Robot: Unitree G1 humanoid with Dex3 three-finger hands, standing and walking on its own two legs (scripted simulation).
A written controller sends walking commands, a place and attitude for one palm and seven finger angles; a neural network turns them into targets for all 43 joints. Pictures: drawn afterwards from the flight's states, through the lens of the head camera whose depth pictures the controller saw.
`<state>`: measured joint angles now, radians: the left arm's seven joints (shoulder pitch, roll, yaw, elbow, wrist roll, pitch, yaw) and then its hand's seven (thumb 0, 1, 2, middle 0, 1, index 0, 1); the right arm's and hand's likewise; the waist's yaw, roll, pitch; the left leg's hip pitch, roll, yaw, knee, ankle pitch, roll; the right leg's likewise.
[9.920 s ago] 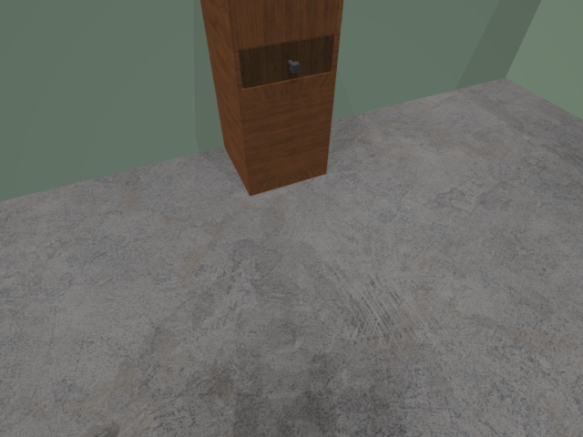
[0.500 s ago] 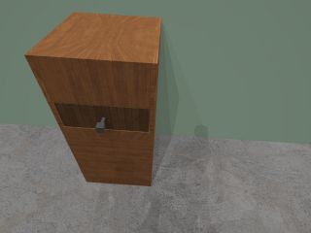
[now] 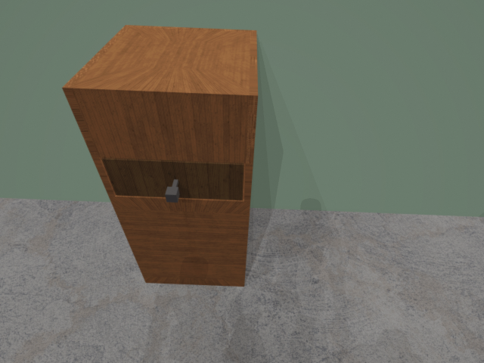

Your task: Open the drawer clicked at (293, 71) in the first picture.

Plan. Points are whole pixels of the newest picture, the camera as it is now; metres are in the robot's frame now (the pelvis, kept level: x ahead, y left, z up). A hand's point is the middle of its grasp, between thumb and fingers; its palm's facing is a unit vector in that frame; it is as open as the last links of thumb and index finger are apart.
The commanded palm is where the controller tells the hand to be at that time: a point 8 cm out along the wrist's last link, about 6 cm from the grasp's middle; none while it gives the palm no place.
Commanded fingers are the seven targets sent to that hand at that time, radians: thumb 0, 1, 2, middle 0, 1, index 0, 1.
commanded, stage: shuffle to correct the standing spot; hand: left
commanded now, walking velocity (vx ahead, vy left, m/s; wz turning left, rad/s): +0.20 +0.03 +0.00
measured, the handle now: (173, 190) +0.58 +0.23 -0.12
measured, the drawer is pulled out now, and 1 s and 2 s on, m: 0.00 0.00 0.00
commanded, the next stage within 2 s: come to a stop and stand still in 0.22 s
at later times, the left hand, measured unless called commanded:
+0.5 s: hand out of the picture +0.15 +0.21 -0.17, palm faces +0.00 -0.98 -0.21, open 7.2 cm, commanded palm none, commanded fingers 0.00 0.90 0.90 -0.20 -0.30 -0.20 -0.30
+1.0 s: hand out of the picture +0.11 +0.23 -0.17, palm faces +0.06 -0.98 -0.17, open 7.3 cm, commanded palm none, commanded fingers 0.00 0.90 0.90 -0.20 -0.30 -0.20 -0.30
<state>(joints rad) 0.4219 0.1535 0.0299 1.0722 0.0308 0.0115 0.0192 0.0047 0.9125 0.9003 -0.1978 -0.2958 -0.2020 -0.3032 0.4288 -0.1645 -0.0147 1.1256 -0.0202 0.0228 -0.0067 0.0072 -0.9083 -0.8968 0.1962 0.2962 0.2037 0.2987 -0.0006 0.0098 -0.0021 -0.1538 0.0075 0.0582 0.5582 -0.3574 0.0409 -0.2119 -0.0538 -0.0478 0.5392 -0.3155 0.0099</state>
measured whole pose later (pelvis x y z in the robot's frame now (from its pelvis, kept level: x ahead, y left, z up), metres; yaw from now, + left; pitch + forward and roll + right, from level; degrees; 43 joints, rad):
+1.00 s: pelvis +0.08 +0.05 +0.01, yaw +0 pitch -2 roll -1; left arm 0.29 0.18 0.06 1.02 0.03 0.05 0.02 0.00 0.92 0.90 -0.20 -0.30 -0.20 -0.30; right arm 0.29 -0.13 -0.03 1.05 -0.03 -0.02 -0.04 0.01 -0.92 -0.90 0.19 0.30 0.20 0.30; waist -0.01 -0.04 0.00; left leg -0.16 0.00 0.11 0.42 -0.23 0.07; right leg -0.36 -0.03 0.00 0.82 -0.31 0.04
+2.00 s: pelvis +0.04 +0.02 +0.00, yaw -1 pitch -1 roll -1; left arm 0.36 0.12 0.01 1.08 0.02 0.00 0.04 0.01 0.91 0.90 -0.20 -0.30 -0.20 -0.30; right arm 0.36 -0.12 -0.01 1.05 -0.02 0.00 -0.01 0.01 -0.91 -0.90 0.19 0.30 0.20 0.30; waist -0.03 0.02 0.00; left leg -0.32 0.03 0.07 0.61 -0.27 0.03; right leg -0.27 -0.02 -0.06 0.57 -0.29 -0.01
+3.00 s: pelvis +0.06 -0.03 -0.06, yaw +1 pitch +12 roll +2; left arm 0.39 0.39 0.04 0.02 1.06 -0.11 0.50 0.00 0.41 0.69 -0.26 -0.61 -0.26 -0.61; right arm 0.02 -0.24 -0.05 0.55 -0.09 0.04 0.02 0.01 -0.91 -0.90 0.19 0.30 0.20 0.30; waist 0.12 0.00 -0.13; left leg -0.75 0.06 0.02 0.98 -0.43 -0.04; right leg -0.72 -0.02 -0.09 1.03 -0.52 -0.07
